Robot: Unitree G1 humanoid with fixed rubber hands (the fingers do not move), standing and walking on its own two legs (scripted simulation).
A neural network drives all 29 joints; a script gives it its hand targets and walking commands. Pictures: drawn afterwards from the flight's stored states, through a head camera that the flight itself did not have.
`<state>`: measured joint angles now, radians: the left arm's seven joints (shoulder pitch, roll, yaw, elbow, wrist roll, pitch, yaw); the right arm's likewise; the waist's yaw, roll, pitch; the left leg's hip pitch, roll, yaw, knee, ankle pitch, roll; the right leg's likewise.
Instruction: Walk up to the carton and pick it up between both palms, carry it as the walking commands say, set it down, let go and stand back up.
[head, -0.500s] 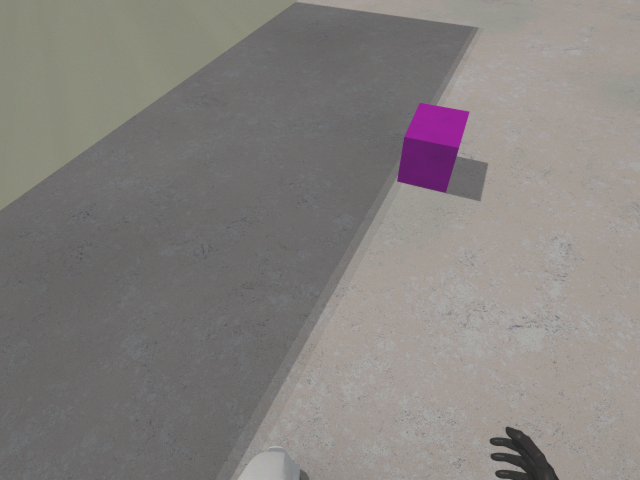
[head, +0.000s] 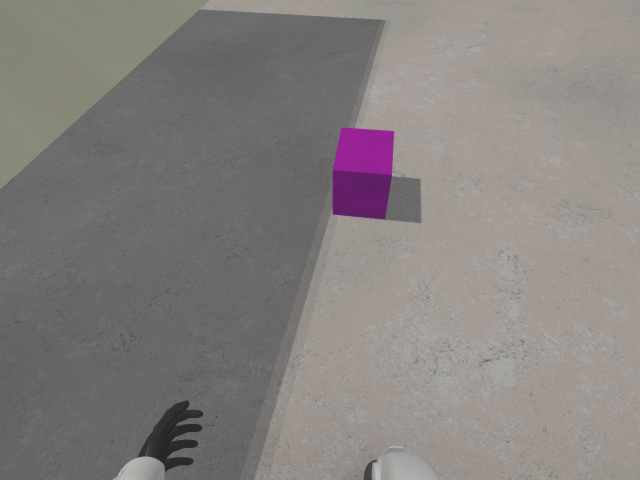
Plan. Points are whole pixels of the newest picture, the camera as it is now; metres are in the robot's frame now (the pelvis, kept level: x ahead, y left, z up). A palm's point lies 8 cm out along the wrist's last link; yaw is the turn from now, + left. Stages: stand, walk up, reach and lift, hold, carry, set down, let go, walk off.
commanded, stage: walk up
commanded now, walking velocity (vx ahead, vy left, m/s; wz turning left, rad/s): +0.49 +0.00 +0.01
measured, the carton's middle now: (363, 173) +1.39 -0.28 -0.65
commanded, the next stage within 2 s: none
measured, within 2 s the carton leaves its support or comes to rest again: neither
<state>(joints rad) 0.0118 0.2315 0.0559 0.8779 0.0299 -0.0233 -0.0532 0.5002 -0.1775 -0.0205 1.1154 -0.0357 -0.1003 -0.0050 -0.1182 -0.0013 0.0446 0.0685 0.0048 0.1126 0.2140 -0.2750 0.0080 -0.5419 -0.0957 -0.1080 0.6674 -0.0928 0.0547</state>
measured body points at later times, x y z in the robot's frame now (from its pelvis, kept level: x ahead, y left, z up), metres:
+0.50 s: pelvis +0.26 -0.02 +0.00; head +0.28 -0.02 +0.45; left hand +0.12 +0.19 -0.14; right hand +0.47 -0.23 -0.12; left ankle +0.39 +0.13 -0.72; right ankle +0.17 -0.12 -0.74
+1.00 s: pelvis +0.52 -0.05 -0.01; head +0.54 -0.06 +0.44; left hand +0.78 +0.13 -0.11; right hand +0.34 -0.27 -0.15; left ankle +0.40 +0.12 -0.74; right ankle +0.64 -0.18 -0.73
